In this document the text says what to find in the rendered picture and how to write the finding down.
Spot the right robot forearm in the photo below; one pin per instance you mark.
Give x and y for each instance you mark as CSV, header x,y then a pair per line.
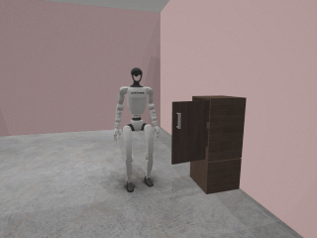
x,y
117,118

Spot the right robot upper arm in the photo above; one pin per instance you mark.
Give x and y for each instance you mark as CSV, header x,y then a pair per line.
x,y
121,96

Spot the cupboard door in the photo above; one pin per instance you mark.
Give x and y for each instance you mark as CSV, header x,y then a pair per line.
x,y
188,144

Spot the left robot upper arm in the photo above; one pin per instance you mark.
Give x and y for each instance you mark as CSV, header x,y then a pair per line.
x,y
150,97

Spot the right robot hand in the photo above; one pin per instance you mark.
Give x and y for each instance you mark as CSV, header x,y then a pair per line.
x,y
115,133

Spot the left robot shin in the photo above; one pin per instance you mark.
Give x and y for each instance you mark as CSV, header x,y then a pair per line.
x,y
149,166

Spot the humanoid robot head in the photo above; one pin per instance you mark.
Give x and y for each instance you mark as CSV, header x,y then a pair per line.
x,y
135,72

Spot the left robot forearm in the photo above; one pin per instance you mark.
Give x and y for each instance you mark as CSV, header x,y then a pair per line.
x,y
154,117

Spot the handle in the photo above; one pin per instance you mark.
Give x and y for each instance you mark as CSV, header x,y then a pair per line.
x,y
178,121

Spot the left robot hand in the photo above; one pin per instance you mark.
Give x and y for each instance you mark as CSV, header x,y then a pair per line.
x,y
156,129

